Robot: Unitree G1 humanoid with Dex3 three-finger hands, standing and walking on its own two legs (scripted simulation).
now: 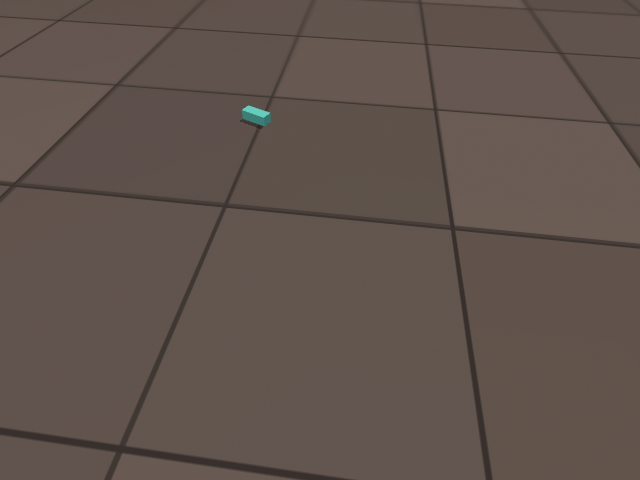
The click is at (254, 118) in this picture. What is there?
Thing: lying carton
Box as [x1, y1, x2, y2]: [242, 105, 270, 126]
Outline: 242,109 242,115 244,119 264,126 270,121 269,112 248,105
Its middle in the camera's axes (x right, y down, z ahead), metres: -0.38 -0.78 +2.34
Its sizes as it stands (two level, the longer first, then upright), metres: 0.164 0.066 0.058
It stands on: the floor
